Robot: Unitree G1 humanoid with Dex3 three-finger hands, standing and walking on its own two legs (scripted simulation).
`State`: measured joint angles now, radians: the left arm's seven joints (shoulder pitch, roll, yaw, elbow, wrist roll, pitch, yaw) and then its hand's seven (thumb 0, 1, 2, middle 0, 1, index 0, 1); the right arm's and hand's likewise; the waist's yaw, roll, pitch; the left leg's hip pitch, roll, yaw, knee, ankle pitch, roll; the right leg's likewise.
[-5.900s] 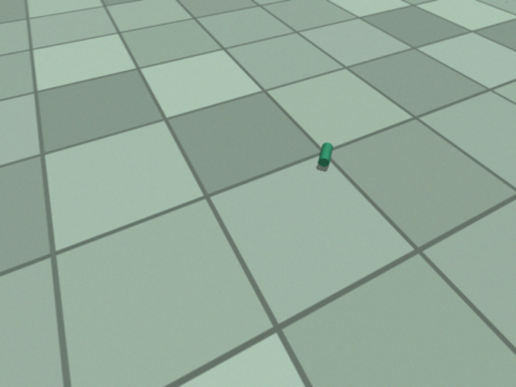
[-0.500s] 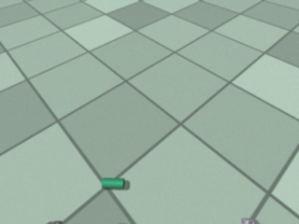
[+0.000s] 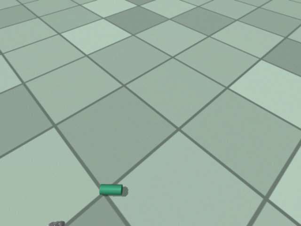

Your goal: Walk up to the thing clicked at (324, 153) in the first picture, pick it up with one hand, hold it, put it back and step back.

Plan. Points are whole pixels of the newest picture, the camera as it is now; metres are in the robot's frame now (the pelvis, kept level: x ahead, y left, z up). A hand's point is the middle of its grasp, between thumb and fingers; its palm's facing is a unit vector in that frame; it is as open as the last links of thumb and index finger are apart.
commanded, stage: walk up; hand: left
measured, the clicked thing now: (111, 189) +0.43 +0.27 -0.75
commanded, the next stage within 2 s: stand in 0.32 s
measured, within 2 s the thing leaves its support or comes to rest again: neither
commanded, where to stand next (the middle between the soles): +0.04 -0.01 m, yaw +0 degrees
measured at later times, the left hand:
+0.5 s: hand out of the picture +0.09 +0.25 -0.15, palm faces -0.01 -0.94 -0.33, open 7.4 cm
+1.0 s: hand out of the picture +0.09 +0.24 -0.15, palm faces -0.03 -0.94 -0.34, open 7.4 cm
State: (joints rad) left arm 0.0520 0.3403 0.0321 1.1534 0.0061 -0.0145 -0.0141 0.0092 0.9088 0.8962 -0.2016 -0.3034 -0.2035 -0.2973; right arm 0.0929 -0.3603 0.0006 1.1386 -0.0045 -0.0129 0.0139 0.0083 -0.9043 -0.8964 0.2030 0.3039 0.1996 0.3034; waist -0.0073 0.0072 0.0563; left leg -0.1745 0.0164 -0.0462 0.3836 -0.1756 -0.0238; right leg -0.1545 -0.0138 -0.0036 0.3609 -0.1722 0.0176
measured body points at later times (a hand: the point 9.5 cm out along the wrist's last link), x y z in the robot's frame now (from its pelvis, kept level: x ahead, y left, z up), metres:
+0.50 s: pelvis +0.01 +0.00 +0.00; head +0.02 +0.00 +0.45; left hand +0.09 +0.30 -0.13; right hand +0.10 -0.30 -0.13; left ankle +0.02 +0.13 -0.75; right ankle +0.02 -0.13 -0.75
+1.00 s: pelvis +0.01 -0.01 +0.00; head +0.02 -0.01 +0.45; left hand +0.09 +0.29 -0.13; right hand +0.09 -0.31 -0.13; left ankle +0.02 +0.13 -0.75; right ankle +0.02 -0.13 -0.75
